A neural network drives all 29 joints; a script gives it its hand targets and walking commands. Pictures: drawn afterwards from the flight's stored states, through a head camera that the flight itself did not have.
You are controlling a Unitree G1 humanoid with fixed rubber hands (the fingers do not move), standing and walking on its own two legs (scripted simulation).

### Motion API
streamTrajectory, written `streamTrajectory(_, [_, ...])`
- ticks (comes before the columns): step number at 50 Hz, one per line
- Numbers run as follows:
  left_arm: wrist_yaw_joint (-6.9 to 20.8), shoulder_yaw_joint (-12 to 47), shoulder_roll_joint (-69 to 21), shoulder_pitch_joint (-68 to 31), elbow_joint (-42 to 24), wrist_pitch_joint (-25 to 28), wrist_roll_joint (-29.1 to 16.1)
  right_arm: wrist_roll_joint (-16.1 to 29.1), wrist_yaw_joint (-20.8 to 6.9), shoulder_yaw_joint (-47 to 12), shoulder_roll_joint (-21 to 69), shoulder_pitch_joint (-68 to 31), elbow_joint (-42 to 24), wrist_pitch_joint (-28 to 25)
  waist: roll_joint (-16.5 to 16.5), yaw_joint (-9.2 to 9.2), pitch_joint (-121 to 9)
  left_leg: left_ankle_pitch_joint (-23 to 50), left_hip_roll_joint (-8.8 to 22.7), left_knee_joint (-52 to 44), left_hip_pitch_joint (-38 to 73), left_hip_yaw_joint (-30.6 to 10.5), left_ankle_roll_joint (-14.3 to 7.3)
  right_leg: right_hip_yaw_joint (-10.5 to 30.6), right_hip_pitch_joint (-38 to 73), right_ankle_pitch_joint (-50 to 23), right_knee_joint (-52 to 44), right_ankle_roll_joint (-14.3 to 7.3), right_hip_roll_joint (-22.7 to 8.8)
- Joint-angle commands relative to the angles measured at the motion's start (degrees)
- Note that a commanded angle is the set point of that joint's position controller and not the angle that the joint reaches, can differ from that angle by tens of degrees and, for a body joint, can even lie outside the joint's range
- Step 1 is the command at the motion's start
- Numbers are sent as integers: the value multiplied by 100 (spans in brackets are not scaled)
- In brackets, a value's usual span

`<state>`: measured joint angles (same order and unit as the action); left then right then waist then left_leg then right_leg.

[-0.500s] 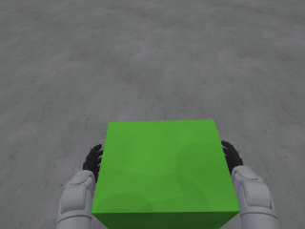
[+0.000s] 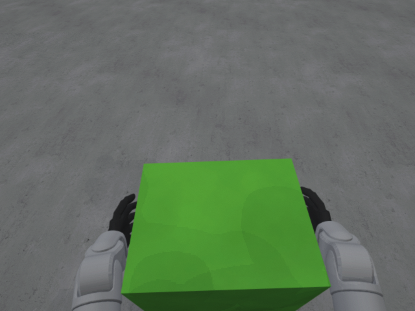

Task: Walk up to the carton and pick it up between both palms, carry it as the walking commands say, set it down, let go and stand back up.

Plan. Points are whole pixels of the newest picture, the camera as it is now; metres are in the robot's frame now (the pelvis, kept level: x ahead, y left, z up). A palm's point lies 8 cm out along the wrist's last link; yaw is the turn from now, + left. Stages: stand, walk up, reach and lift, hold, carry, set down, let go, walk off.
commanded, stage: reach and lift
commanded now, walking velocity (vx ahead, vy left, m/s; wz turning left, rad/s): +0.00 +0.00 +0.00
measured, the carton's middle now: (219, 247) +0.27 +0.00 -0.03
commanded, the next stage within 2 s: hold in 0.66 s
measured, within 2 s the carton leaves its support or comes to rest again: neither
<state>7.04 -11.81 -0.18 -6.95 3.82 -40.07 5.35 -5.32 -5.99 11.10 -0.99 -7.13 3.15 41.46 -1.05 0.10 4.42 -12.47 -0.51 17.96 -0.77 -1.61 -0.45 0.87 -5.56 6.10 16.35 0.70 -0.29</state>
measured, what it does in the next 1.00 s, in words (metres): stands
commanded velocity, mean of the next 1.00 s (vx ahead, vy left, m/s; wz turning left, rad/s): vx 0.00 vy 0.00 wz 0.00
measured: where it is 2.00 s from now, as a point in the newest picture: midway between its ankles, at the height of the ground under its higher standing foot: outside the picture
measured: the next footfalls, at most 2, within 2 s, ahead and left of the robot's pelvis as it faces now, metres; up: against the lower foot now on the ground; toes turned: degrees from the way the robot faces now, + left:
none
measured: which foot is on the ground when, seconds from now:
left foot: down 0.00-1.00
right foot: down 0.00-1.00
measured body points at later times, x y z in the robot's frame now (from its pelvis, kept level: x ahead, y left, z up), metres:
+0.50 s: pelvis +0.00 -0.01 +0.00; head +0.00 -0.02 +0.45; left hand +0.28 +0.19 +0.03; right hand +0.28 -0.19 +0.02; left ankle -0.02 +0.11 -0.75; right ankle +0.04 -0.13 -0.75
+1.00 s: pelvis +0.00 -0.01 +0.00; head -0.02 -0.01 +0.45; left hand +0.27 +0.18 +0.03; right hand +0.27 -0.20 +0.02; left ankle -0.02 +0.12 -0.75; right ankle +0.04 -0.13 -0.75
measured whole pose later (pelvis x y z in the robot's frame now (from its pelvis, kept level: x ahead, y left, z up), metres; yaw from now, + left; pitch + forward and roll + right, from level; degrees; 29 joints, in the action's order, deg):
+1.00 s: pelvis +0.00 -0.01 +0.00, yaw +0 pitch -7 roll +0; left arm 7.3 -10.9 0.4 -4.5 1.6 -41.4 4.6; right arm -4.5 -4.5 10.2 -0.2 -3.4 0.1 42.3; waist -1.2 -0.1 4.4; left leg -12.0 0.0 16.7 1.8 -1.9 0.0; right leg 0.8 -3.1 5.8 15.5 0.2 0.2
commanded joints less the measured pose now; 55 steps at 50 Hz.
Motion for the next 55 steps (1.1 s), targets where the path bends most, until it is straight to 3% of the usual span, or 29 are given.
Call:
streamTrajectory(1, [482,3077,-3681,-2354,-820,144,-601,738,-556,-3202,3766,-2309,-963,-180,24,7,-1507,1238,-370,-368,-635,-269,18,188,1300,-1047,103,-80,567])
streamTrajectory(25, [633,3018,-3565,-2329,-892,138,-571,712,-477,-3313,4064,-2181,-1014,-129,64,-17,-1446,994,-459,-470,-714,-198,-70,199,1530,-1063,2,-6,561])
streamTrajectory(55, [425,3061,-3403,-2016,-1102,27,-596,722,-441,-3212,3657,-1880,-1218,-59,14,-38,-1139,885,-401,-508,-546,-195,-48,148,1426,-757,-31,-110,594])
